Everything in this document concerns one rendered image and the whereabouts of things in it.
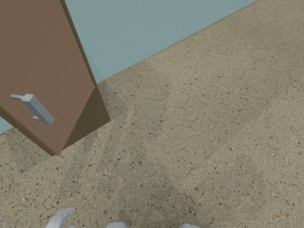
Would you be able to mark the left robot hand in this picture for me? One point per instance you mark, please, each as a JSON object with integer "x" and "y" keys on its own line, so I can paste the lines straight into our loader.
{"x": 59, "y": 220}

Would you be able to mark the handle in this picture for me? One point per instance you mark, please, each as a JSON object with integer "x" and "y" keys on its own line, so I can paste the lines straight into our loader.
{"x": 36, "y": 107}

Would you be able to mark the cupboard door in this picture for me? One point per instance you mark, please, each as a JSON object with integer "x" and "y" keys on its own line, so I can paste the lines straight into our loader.
{"x": 39, "y": 55}

